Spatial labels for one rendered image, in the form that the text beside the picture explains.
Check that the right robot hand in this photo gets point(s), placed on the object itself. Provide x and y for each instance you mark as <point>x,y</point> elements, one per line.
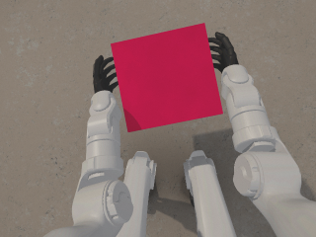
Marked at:
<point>227,56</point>

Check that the right robot forearm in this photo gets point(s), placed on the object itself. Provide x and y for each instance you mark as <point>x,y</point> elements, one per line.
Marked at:
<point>252,131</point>

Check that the robot right thigh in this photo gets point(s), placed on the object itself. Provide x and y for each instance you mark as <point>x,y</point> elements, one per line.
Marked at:
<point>212,215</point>

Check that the carton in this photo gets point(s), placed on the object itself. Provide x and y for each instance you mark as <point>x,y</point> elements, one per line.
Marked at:
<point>166,78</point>

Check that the robot left thigh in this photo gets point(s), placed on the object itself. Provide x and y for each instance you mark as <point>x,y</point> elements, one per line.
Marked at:
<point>139,179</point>

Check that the left robot forearm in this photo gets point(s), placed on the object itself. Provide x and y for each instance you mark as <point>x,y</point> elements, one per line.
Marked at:
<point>103,160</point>

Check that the robot thigh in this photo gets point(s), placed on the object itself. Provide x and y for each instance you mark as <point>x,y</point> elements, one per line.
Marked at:
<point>212,215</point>
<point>139,179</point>

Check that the left robot upper arm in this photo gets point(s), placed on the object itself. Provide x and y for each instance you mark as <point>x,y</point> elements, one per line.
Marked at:
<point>98,210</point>

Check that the left robot hand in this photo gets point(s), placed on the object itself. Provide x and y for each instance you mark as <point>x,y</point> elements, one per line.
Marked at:
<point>100,80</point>

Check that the right robot upper arm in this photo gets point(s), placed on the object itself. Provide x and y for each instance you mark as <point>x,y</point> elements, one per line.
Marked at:
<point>272,182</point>

